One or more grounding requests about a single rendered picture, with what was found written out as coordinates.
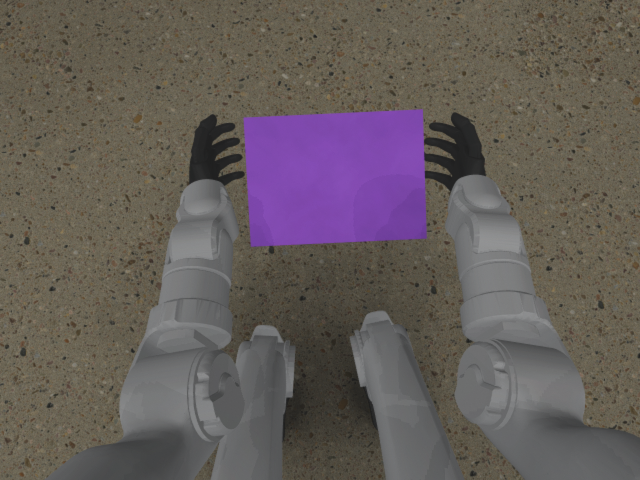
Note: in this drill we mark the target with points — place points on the left robot upper arm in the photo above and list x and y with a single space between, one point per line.
175 409

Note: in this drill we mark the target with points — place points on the carton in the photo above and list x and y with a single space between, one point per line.
334 178

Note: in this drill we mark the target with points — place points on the right robot thigh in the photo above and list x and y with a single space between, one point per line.
413 442

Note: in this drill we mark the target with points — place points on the left robot forearm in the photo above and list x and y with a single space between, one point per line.
193 305

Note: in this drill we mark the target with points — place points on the right robot upper arm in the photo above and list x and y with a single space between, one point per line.
529 402

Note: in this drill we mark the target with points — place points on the left robot hand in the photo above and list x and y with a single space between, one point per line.
202 162

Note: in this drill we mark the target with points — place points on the right robot forearm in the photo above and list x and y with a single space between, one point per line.
498 292

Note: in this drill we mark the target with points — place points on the right robot hand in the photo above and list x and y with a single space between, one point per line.
466 152

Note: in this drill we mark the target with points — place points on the robot right foot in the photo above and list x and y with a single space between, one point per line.
371 409

